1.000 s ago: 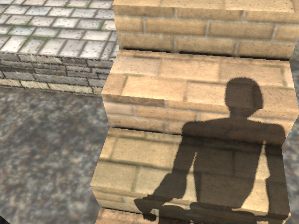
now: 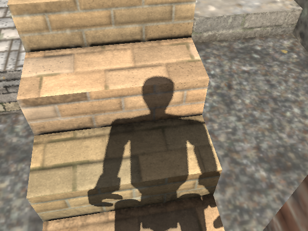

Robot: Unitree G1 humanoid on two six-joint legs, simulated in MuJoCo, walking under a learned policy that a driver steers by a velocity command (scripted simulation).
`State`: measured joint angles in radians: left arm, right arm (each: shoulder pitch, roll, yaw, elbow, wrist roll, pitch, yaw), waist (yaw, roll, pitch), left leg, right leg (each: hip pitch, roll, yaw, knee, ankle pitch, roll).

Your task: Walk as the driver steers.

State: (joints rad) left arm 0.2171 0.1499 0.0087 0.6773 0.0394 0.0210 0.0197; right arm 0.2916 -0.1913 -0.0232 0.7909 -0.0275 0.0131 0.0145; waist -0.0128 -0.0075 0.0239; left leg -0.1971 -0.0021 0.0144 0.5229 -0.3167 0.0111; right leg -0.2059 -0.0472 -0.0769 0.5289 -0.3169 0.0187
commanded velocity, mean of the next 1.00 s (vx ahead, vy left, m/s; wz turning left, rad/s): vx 0.09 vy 0.00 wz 0.31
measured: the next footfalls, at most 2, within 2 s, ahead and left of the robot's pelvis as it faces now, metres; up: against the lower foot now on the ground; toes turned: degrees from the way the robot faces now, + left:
right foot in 0.56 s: +0.03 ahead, -0.07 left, +0.00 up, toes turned +20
left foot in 0.92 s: -0.10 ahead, +0.14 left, +0.00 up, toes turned +16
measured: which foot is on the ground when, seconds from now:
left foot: down 0.00-0.56, up 0.58-0.90, down 0.92-1.00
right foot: down 0.00-0.30, up 0.32-0.54, down 0.56-1.00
